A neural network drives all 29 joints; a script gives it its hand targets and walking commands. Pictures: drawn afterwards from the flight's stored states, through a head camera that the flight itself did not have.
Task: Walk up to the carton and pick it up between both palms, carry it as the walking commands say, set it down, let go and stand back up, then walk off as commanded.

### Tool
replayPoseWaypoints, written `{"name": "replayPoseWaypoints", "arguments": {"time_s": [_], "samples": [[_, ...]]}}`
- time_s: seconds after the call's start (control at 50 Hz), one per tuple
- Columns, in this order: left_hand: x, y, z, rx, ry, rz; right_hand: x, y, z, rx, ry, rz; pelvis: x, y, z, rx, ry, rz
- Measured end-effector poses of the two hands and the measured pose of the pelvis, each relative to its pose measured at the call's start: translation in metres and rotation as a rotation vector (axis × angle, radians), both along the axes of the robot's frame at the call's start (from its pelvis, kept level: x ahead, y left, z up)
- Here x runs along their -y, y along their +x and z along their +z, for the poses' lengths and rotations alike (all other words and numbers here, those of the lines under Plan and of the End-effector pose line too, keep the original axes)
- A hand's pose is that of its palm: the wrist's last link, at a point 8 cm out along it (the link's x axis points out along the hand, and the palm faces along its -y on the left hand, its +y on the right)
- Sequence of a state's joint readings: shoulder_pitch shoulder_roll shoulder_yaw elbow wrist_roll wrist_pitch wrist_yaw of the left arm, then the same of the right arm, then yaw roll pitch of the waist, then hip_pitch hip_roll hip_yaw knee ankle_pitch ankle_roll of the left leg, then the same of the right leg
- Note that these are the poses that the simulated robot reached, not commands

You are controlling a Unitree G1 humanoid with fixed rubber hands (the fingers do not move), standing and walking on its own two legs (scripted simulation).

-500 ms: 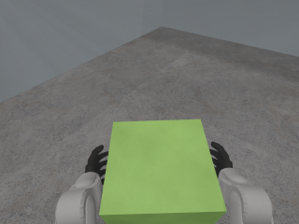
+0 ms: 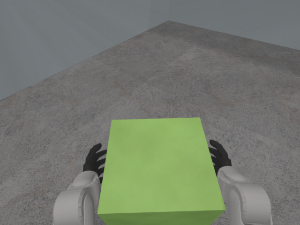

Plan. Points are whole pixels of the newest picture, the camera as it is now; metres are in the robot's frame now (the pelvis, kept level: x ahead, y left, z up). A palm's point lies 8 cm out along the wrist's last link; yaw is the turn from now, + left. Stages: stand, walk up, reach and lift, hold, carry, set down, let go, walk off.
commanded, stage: carry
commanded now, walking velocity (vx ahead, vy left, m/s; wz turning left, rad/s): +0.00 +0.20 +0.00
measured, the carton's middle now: (157, 181) +0.24 +0.01 +0.03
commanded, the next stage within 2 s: none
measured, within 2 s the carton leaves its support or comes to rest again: neither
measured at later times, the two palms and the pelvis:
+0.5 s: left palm (33, 206) +0.16 +0.25 +0.10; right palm (184, 206) +0.16 -0.04 +0.09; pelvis -0.07 +0.11 +0.01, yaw +0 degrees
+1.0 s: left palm out of the picture +0.11 +0.36 +0.09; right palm out of the picture +0.11 +0.06 +0.09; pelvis -0.13 +0.22 +0.00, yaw +1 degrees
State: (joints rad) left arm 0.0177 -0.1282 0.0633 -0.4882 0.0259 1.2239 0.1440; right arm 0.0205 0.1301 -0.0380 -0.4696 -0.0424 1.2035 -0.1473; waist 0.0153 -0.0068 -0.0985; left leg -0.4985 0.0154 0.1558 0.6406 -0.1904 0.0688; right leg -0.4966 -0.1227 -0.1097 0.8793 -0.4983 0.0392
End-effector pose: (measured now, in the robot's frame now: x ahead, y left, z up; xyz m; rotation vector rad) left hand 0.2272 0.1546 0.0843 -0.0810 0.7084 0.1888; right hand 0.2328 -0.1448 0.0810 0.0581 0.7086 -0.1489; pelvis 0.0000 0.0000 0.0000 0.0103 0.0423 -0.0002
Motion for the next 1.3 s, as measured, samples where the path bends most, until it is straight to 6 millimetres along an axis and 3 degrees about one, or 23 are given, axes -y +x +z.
{"name": "replayPoseWaypoints", "arguments": {"time_s": [0.1,0.28,0.52,0.68,0.86,1.1,1.22,1.3], "samples": [[-0.015,-0.017,-0.001,-0.015,0.023,-0.006,-0.015,-0.019,-0.008,-0.015,0.027,-0.01,-0.018,-0.016,0.001,0.001,-0.003,0.012],[-0.06,-0.035,0.002,0.019,0.01,-0.027,-0.06,-0.041,0.002,0.02,0.014,-0.031,-0.067,-0.039,0.001,-0.009,-0.011,0.02],[-0.104,-0.067,0.013,0.003,0.022,-0.028,-0.104,-0.076,0.006,0.003,0.025,-0.032,-0.112,-0.07,0.011,-0.013,-0.012,0.008],[-0.144,-0.079,0.005,0.018,0.01,-0.045,-0.144,-0.091,0.005,0.018,0.008,-0.045,-0.155,-0.091,0.003,-0.013,-0.012,0.001],[-0.177,-0.107,0.006,-0.014,0.02,-0.028,-0.177,-0.116,-0.001,-0.015,0.022,-0.031,-0.184,-0.114,0.009,-0.012,-0.016,0.0],[-0.228,-0.125,0.001,-0.001,-0.004,-0.033,-0.228,-0.135,0.002,-0.002,-0.004,-0.033,-0.235,-0.138,0.005,-0.021,-0.019,-0.018],[-0.243,-0.139,0.014,-0.015,0.024,-0.036,-0.244,-0.151,0.006,-0.017,0.026,-0.039,-0.252,-0.15,0.017,-0.007,-0.033,-0.005],[-0.255,-0.143,0.018,0.031,0.014,-0.041,-0.255,-0.155,0.013,0.031,0.012,-0.041,-0.263,-0.155,0.012,0.002,-0.045,0.0]]}}
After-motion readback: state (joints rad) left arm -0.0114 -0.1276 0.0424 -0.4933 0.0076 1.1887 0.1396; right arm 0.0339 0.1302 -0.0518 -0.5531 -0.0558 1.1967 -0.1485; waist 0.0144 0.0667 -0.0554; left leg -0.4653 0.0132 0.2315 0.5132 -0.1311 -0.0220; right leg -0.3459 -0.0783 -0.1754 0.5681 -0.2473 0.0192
